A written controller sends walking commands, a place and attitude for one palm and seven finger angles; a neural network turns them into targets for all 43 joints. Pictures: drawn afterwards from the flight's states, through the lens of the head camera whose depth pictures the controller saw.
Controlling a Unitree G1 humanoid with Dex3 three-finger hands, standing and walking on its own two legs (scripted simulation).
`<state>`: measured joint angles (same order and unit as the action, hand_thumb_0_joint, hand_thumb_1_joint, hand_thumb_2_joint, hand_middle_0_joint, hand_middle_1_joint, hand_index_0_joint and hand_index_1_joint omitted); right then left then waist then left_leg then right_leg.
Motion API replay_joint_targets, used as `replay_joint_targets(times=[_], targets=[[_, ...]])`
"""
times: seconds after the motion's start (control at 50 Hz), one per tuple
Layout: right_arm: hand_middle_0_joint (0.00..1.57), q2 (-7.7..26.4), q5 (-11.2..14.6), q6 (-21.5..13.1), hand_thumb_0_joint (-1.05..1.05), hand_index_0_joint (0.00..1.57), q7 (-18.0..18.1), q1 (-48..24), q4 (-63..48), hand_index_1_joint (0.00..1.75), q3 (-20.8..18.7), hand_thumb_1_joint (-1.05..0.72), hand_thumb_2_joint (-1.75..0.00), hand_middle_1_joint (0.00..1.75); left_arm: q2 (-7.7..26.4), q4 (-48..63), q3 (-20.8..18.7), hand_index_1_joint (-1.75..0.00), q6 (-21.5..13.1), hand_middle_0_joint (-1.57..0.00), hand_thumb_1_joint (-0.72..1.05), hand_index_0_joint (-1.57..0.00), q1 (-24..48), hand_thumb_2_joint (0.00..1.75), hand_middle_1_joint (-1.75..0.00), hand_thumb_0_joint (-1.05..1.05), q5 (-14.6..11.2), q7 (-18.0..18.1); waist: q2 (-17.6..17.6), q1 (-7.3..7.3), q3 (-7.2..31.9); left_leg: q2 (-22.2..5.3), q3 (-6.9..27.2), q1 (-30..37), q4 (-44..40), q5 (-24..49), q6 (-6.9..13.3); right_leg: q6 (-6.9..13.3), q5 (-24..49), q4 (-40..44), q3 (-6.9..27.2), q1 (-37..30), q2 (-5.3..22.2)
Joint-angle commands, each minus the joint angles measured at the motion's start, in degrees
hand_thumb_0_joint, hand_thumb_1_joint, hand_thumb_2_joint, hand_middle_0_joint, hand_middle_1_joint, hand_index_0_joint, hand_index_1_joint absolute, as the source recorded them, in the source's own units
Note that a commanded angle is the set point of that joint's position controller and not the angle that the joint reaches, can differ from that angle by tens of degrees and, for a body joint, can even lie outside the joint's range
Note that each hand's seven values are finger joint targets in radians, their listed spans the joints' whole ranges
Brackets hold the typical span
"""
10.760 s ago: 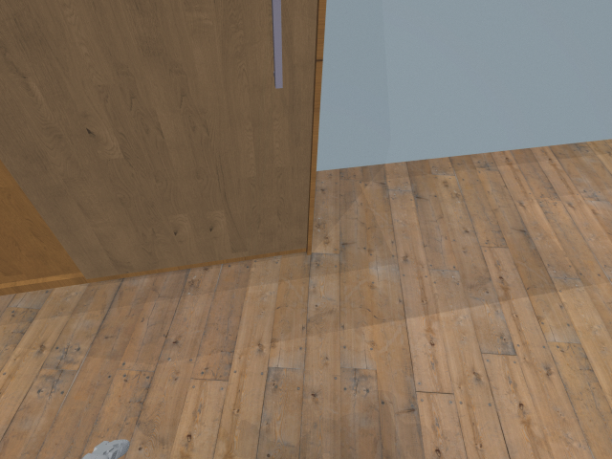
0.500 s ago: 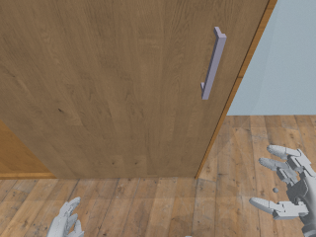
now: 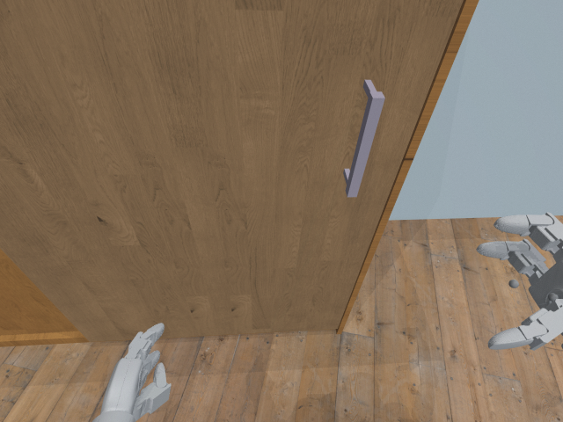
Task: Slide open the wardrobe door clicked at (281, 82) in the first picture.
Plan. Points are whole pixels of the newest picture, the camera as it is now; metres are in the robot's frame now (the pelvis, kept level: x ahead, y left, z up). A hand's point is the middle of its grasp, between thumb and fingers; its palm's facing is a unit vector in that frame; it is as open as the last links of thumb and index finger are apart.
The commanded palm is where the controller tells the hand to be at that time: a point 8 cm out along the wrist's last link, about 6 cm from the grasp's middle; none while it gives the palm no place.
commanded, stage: raise the hand with hooked fingers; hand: right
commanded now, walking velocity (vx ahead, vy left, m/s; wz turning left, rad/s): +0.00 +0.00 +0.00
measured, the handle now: (359, 143) +0.53 -0.12 +0.14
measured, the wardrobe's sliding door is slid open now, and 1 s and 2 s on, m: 0.00 0.00 0.00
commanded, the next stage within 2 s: move the hooked fingers beside the handle in 0.60 s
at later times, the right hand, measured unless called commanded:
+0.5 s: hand (524, 260) +0.28 -0.27 +0.16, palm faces +0.03 +1.00 -0.08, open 13.9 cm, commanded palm +0.24 -0.31 +0.16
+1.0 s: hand (490, 244) +0.30 -0.25 +0.15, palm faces -0.04 +1.00 -0.06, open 14.0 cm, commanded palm +0.28 -0.30 +0.16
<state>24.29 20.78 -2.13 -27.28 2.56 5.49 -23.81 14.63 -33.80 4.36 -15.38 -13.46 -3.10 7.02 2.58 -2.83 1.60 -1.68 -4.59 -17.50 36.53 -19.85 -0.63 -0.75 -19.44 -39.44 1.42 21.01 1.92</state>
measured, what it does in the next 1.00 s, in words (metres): stands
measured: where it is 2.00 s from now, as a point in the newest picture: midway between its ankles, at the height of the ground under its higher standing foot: outside the picture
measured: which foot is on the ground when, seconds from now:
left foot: down 0.00-1.00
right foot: down 0.00-1.00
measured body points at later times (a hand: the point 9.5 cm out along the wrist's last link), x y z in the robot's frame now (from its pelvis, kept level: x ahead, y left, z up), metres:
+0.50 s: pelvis +0.00 +0.00 +0.01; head -0.01 +0.01 +0.46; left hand +0.17 +0.25 -0.06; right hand +0.27 -0.33 +0.16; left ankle -0.01 +0.13 -0.72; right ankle +0.01 -0.13 -0.72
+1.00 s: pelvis -0.01 +0.00 +0.01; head +0.00 +0.02 +0.46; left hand +0.16 +0.25 -0.07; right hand +0.30 -0.30 +0.16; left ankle -0.01 +0.13 -0.72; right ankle +0.01 -0.13 -0.72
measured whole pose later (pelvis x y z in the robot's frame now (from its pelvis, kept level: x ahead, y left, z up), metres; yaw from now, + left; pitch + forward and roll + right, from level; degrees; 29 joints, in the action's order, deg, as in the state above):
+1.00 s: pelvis -0.01 +0.00 +0.01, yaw +0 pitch +0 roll +1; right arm 25.3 18.2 -0.2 -27.9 -11.2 18.8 -22.2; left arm 16.0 -35.6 3.4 -13.9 -14.1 -3.9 8.1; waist 2.9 -1.3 0.5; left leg -1.8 -4.2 -15.9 33.5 -17.7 -0.4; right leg -0.9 -16.6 -34.9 1.0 18.6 1.7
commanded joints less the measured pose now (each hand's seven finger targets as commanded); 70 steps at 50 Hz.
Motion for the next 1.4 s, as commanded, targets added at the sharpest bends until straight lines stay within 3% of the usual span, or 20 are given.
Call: replay_joint_targets(times=[0.0,0.08,0.14,0.26,0.32,0.4,0.44,0.48,0.52,0.68,0.78,0.82,0.9,1.02,1.1,1.12,1.18,1.24,1.26,1.38], targets=[[0.3,17.7,2.5,-3.8,0.0,0.3,-0.6,-17.1,-7.2,1.2,-9.7,0.5,-0.3,1.2,7.4,7.6,-3.4,-0.3,-3.2,-0.2,0.9,-0.2,4.3,0.9,-0.3,0.0,-0.8,1.1,3.8,1.26,10.3,2.3,0.8,1.2,-6.1,15.1,1.3,2.0,13.4,7.1,0.1,-8.7,-1.9],[0.3,17.4,1.9,2.5,0.0,0.3,-3.3,-18.9,2.3,1.2,-6.8,0.5,-0.3,1.2,8.4,7.7,-3.4,-0.3,-2.0,-0.2,0.9,-0.2,4.3,0.9,-0.3,0.0,-1.6,1.1,1.8,1.46,4.7,1.7,1.3,-0.6,-8.4,11.5,0.9,2.0,9.7,8.7,0.2,-5.7,-2.0],[0.3,15.1,1.8,4.4,0.0,0.3,-4.5,-16.8,2.5,1.2,-4.6,0.5,-0.3,1.2,8.6,9.1,-3.8,-0.3,-1.6,-0.2,0.9,-0.2,4.3,0.9,-0.3,0.0,-1.8,0.4,-2.1,1.35,7.4,1.6,1.4,0.8,-8.1,13.3,0.8,2.4,11.7,8.1,0.0,-6.3,-2.1],[0.3,20.8,3.1,-2.5,0.0,0.3,-1.6,-18.0,-10.1,1.2,-12.3,0.5,-0.3,1.2,7.9,10.1,-4.2,-0.3,-2.7,-0.2,0.9,-0.2,5.2,0.9,-0.3,0.0,-0.9,-0.3,0.2,-0.08,15.7,2.0,1.5,4.8,-6.7,16.1,1.2,2.4,15.5,7.6,-0.4,-9.9,-2.2],[0.3,22.1,2.4,-4.0,0.0,0.3,0.4,-18.5,-10.2,1.2,-13.9,0.5,-0.3,1.2,7.7,9.1,-4.0,-0.3,-2.9,-0.2,0.9,-0.2,4.9,0.9,-0.3,0.0,-0.6,0.0,3.6,-0.37,13.0,2.0,1.3,4.1,-7.3,14.3,1.5,2.2,14.2,8.4,-0.7,-9.7,-2.0],[0.3,17.7,0.7,-1.7,0.0,0.3,0.4,-19.4,-6.9,1.2,-8.9,0.5,-0.3,1.2,7.7,8.4,-4.0,-0.3,-2.9,-0.2,0.9,-0.2,4.4,0.9,-0.3,0.0,-1.1,0.8,6.9,1.03,8.4,1.8,0.9,1.1,-8.1,12.1,1.3,2.0,11.5,9.9,-0.6,-9.8,-1.9],[0.3,16.4,0.6,0.4,0.0,0.3,-0.5,-18.6,-3.6,1.2,-7.0,0.5,-0.3,1.2,8.0,8.3,-4.0,-0.3,-2.5,-0.2,0.9,-0.2,3.9,0.9,-0.3,0.0,-1.3,0.9,2.8,1.5,6.6,2.0,1.1,0.6,-9.1,11.3,1.1,2.3,10.2,10.1,-0.6,-8.9,-1.8],[0.3,15.9,0.6,1.2,0.0,0.3,-1.5,-19.5,-4.0,1.2,-5.7,0.5,-0.3,1.2,8.2,8.5,-4.1,-0.3,-2.5,-0.2,0.9,-0.2,4.3,0.9,-0.3,0.0,-1.5,1.1,2.3,1.78,6.8,2.0,1.0,0.4,-9.1,10.7,1.0,2.4,9.7,10.2,-0.1,-9.0,-1.8],[0.3,16.3,0.8,1.5,0.0,0.3,-1.9,-19.3,-2.9,1.2,-5.8,0.5,-0.3,1.2,8.4,8.4,-4.0,-0.3,-2.3,-0.2,0.9,-0.2,4.2,0.9,-0.3,0.0,-1.4,0.9,-0.2,1.62,7.0,2.0,1.1,1.4,-9.2,11.2,1.1,2.5,10.6,9.9,-0.1,-8.8,-1.8],[0.3,18.8,1.6,-2.2,0.0,0.3,-0.9,-20.0,-6.6,1.2,-10.0,0.5,-0.3,1.2,7.6,8.5,-3.9,-0.3,-2.9,-0.2,0.9,-0.2,5.2,0.9,-0.3,0.0,-1.0,0.7,2.2,0.82,11.6,1.9,1.0,3.0,-8.1,14.3,1.2,2.3,13.1,9.5,-0.3,-11.0,-2.1],[0.3,17.0,0.5,-0.6,0.0,0.3,-1.3,-26.8,0.5,1.2,-5.9,0.5,-0.3,1.2,8.1,6.9,-3.8,-0.3,-2.0,-0.2,0.9,-0.2,4.3,0.9,-0.3,0.0,-1.3,1.4,2.1,2.81,5.9,1.8,1.5,-1.0,-9.4,10.3,0.9,2.3,8.9,9.7,-0.3,-8.9,-2.0],[0.3,16.0,0.0,-0.8,0.0,0.3,-1.6,-30.4,0.7,1.2,-3.4,0.5,-0.3,1.2,8.2,6.8,-3.8,-0.3,-1.9,-0.2,0.9,-0.2,4.1,0.9,-0.3,0.0,-1.3,1.6,2.2,3.17,6.2,1.7,1.8,-0.9,-9.7,9.0,1.1,2.4,8.3,9.7,-0.1,-9.2,-1.8],[0.3,15.6,-0.7,-1.9,0.0,0.3,-1.1,-33.4,-1.2,1.2,-2.5,0.5,-0.3,1.2,7.9,7.3,-4.0,-0.3,-2.1,-0.2,0.9,-0.2,4.2,0.9,-0.3,0.0,-1.2,1.7,4.0,3.1,11.9,1.6,1.5,0.1,-8.4,11.2,1.3,2.4,10.3,9.3,0.1,-11.9,-2.1],[0.3,19.8,-1.1,-1.9,0.0,0.3,1.5,-31.8,6.5,1.2,-7.5,0.5,-0.3,1.2,8.6,6.4,-4.1,-0.3,-1.0,-0.2,0.9,-0.2,3.1,0.9,-0.3,0.0,-1.0,1.3,-1.9,1.65,11.1,1.5,1.4,1.9,-8.4,11.0,1.2,2.2,10.4,9.6,-0.1,-8.1,-1.7],[0.3,18.4,-2.4,-1.0,0.0,0.3,2.4,-34.2,6.8,1.2,-5.8,0.5,-0.3,1.2,8.2,7.4,-4.3,-0.3,-0.3,-0.2,0.9,-0.2,3.2,0.9,-0.3,0.0,-1.2,0.9,1.8,1.92,11.8,1.2,1.5,1.5,-7.5,13.7,1.2,2.1,12.2,9.4,-0.8,-8.4,-1.9],[0.3,18.0,-2.4,-1.2,0.0,0.3,2.4,-33.8,6.2,1.2,-5.3,0.5,-0.3,1.2,8.1,7.8,-4.2,-0.3,-0.2,-0.2,0.9,-0.2,3.0,0.9,-0.3,0.0,-1.0,0.6,0.8,1.57,12.6,1.3,1.5,2.8,-7.4,14.7,1.4,2.2,13.3,9.2,-0.9,-8.3,-1.8],[0.3,18.9,-2.4,-2.0,0.0,0.3,2.3,-34.4,5.7,1.2,-6.1,0.5,-0.3,1.2,8.4,7.7,-4.6,-0.3,0.3,-0.2,0.9,-0.2,2.1,0.9,-0.3,0.0,-1.1,0.6,1.4,2.15,14.9,1.4,1.8,3.1,-6.8,17.9,1.3,2.4,15.5,8.4,-1.3,-9.3,-1.8],[0.3,16.4,-1.9,-2.4,0.0,0.3,1.6,-38.1,7.8,1.2,-3.4,0.5,-0.3,1.2,8.6,7.0,-4.7,-0.3,0.7,-0.2,0.9,-0.2,1.4,0.9,-0.3,0.0,-1.2,0.7,-0.9,3.64,12.6,1.7,1.8,1.2,-7.4,16.8,1.0,2.5,13.7,8.4,-1.5,-8.7,-1.6],[0.3,17.9,-1.8,-2.3,0.0,0.3,1.6,-37.9,9.8,1.2,-5.0,0.5,-0.3,1.2,8.9,6.5,-5.0,-0.3,0.8,-0.2,0.9,-0.2,0.7,0.9,-0.3,0.0,-1.2,0.8,-1.6,3.53,12.3,1.8,1.9,1.0,-7.4,16.6,1.0,2.5,13.5,8.2,-1.5,-8.3,-1.6],[0.3,17.8,-3.2,-3.0,0.0,0.3,1.4,-43.5,12.1,1.2,-2.9,0.5,-0.3,1.2,8.8,6.0,-5.1,-0.3,2.0,-0.2,0.9,-0.2,-0.3,0.9,-0.3,0.0,-1.1,0.8,1.8,4.37,13.9,1.6,2.3,0.1,-7.1,16.6,1.2,2.6,13.7,7.6,-1.6,-8.8,-1.9]])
